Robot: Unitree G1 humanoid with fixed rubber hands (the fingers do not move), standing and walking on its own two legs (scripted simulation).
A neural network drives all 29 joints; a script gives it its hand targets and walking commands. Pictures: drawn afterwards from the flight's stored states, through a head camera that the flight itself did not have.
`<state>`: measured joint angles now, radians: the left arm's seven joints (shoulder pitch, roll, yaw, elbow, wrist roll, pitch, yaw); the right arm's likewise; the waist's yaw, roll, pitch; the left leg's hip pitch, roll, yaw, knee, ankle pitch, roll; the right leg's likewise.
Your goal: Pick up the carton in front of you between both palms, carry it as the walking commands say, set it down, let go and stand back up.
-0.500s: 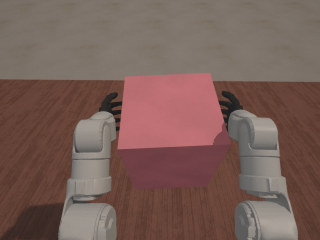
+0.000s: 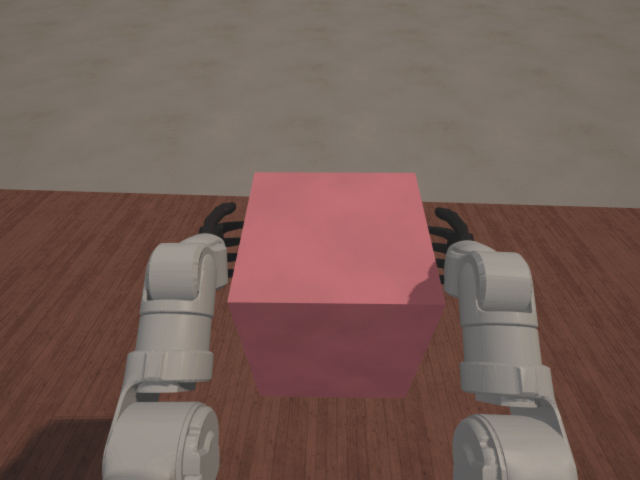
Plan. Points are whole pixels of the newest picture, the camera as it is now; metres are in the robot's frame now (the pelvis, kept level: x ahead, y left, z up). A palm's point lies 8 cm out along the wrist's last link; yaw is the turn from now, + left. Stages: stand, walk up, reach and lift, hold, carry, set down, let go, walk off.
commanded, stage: carry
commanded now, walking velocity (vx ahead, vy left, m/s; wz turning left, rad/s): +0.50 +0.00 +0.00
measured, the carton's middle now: (333, 290) +0.36 +0.02 +0.05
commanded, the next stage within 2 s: none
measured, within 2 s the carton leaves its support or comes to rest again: neither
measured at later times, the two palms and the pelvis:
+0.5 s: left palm (272, 140) +0.66 +0.14 +0.10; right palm (435, 145) +0.66 -0.16 +0.10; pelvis +0.31 -0.01 -0.05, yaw +2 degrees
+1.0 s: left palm (270, 92) +0.94 +0.18 +0.05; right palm (392, 93) +0.96 -0.12 +0.05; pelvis +0.60 +0.01 -0.08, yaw +0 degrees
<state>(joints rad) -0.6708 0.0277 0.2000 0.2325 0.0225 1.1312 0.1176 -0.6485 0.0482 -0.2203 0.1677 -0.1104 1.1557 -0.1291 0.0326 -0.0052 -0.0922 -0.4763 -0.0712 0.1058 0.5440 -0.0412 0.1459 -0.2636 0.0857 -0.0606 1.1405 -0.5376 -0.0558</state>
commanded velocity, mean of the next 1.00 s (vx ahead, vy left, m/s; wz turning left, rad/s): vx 0.50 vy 0.00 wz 0.00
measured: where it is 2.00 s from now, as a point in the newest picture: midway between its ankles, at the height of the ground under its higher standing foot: (320, 268)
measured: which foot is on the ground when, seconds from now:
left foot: down 0.00-0.48, up 0.50-1.00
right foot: up 0.00-0.44, down 0.46-1.00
